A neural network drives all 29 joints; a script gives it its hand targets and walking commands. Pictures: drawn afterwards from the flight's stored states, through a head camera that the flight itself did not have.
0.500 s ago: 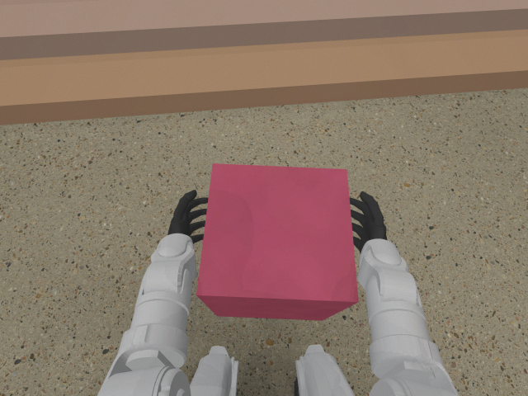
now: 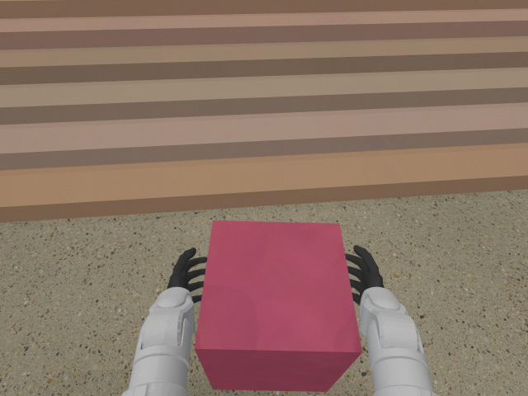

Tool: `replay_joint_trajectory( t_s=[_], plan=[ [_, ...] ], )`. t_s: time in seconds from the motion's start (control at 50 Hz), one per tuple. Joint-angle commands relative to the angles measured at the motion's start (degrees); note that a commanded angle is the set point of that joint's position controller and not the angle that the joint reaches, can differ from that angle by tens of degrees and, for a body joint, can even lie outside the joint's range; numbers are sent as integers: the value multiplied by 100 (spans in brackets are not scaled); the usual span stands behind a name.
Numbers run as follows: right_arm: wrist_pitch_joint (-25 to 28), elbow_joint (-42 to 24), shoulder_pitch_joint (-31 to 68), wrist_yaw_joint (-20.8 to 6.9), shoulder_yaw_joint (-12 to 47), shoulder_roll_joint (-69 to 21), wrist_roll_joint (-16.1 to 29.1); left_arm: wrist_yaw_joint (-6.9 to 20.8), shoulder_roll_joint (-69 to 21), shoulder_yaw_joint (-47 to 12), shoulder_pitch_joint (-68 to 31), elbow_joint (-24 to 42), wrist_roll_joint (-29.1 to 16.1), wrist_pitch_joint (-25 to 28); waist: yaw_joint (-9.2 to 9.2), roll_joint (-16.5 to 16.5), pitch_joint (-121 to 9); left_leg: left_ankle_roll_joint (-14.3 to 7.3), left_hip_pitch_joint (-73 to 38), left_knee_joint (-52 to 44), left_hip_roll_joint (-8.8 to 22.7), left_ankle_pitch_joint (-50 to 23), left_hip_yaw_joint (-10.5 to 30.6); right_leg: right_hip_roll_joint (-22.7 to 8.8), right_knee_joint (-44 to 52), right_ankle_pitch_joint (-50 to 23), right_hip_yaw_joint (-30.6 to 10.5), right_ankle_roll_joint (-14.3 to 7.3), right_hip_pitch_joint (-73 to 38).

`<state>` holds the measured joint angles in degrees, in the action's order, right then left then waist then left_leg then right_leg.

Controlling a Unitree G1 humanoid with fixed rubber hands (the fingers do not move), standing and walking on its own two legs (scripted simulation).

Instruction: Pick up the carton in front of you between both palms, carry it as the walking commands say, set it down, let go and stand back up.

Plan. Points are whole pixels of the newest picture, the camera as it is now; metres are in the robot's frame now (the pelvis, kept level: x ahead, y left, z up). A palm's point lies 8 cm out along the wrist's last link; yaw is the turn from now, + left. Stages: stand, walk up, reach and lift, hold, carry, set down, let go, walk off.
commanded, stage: reach and lift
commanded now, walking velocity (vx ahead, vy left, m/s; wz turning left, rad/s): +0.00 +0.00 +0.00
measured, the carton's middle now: (273, 310) +0.31 +0.00 -0.06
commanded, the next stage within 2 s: hold in 1.08 s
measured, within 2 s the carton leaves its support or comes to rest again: neither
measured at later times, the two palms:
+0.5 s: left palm (175, 288) +0.30 +0.15 +0.04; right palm (374, 286) +0.30 -0.15 +0.04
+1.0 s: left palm (173, 286) +0.30 +0.15 +0.05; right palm (376, 283) +0.30 -0.15 +0.05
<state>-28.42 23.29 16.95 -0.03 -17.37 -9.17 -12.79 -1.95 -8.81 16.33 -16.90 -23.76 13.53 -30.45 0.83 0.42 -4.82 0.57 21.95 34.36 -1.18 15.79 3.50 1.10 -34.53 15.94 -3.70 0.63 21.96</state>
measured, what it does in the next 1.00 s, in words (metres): stands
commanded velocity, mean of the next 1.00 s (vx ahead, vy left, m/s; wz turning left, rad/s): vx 0.00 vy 0.00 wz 0.00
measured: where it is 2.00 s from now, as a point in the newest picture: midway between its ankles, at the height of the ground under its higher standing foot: outside the picture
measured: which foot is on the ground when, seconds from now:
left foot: down 0.00-1.00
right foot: down 0.00-1.00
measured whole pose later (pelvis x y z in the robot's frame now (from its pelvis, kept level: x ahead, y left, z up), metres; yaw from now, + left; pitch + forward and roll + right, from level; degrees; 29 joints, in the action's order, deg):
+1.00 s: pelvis +0.01 +0.00 +0.02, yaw +0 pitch -5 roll +0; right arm -38.3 14.6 14.3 -1.9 -12.9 -8.6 -15.8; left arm -0.7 -8.4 11.7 -13.5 -14.9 15.2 -40.0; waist 0.6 0.2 1.4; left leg 0.3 4.1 20.7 -0.8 11.0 3.4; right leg 0.6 -20.7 11.1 -4.1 0.6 4.2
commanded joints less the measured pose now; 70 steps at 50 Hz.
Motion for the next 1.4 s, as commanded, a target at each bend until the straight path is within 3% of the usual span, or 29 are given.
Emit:
replay_joint_trajectory(
  t_s=[0.0, 0.12, 0.18, 0.28, 0.44, 0.64, 0.8, 1.06, 1.18, 1.28, 1.38],
  plan=[
    [-480, 223, 2490, -1355, 3299, -5571, 865, 1515, -5480, -3262, -2926, 265, -1032, -203, -1, -31, -999, -71, -1333, -1021, -408, -1044, 109, 394, 1043, -1161, -61, -47, -1264],
    [-589, 588, 2744, -1465, 2755, -5468, 594, 1612, -5381, -2827, -3381, 24, -884, -278, 32, 65, -263, -131, -1184, -1234, -367, -31, -17, 341, 1250, -172, 23, -95, -1141],
    [-518, 473, 3141, -1518, 2830, -5638, 644, 1683, -5521, -2912, -3814, 81, -941, -206, 28, 49, -479, -147, -1164, -1199, -362, 88, -51, 322, 1210, -102, 10, -99, -1260],
    [-489, 183, 3354, -1553, 3144, -5810, 806, 1704, -5682, -3156, -3994, 335, -1064, -183, -22, -62, -1152, -109, -1407, -1168, -384, -359, -24, 345, 1149, -554, 5, -75, -1612],
    [-596, 194, 2927, -1516, 3034, -5504, 672, 1616, -5404, -2992, -3397, 306, -909, -322, -92, -51, -960, -73, -1616, -1351, -404, -675, -45, 395, 1316, -806, 11, -39, -1708],
    [-751, -377, 2120, -1418, 3182, -5390, 766, 1548, -5353, -3312, -2786, 977, -1148, -504, 20, -59, -1029, 16, -2122, -1432, -414, -1897, 52, 442, 1433, -1959, 1, -26, -1995],
    [-851, -796, 1923, -1395, 3345, -5297, 902, 1472, -5273, -3456, -2464, 1338, -1227, -605, -11, -98, -942, 20, -2185, -1512, -419, -2112, 81, 462, 1492, -2152, -19, -13, -2173],
    [-985, -870, 2294, -1400, 3389, -5268, 943, 1485, -5172, -3453, -2796, 1386, -1222, -747, -68, -31, -716, -45, -2077, -1563, -429, -1294, 29, 439, 1523, -1400, -29, -30, -2012],
    [-1279, -1314, 1997, -1312, 3759, -5332, 1164, 1506, -5101, -3900, -2685, 1976, -1471, -1015, 9, -29, -991, -34, -2315, -1636, -441, -1469, 76, 404, 1641, -1676, -77, -8, -2235],
    [-1463, -827, 2130, -1280, 3176, -5012, 849, 1491, -4713, -3224, -2714, 1384, -1123, -1158, -13, 12, 77, -101, -1837, -1774, -400, -434, -12, 347, 1791, -633, 8, -35, -1967],
    [-1342, -824, 2838, -1423, 3334, -5365, 1019, 1615, -5115, -3339, -3326, 1261, -1211, -1036, -68, 51, -202, -133, -1810, -1710, -408, -147, -63, 334, 1753, -240, 26, -30, -1903]
  ],
)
